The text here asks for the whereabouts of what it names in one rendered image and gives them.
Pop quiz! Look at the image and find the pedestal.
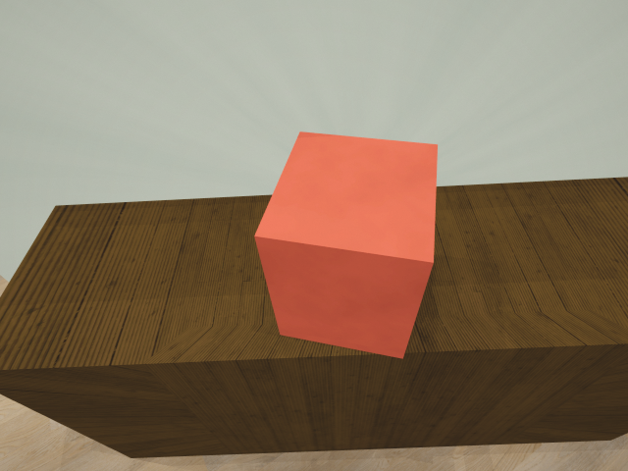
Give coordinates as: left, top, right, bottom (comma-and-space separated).
0, 177, 628, 458

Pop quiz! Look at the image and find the carton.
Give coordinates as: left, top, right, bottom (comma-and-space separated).
254, 131, 438, 359

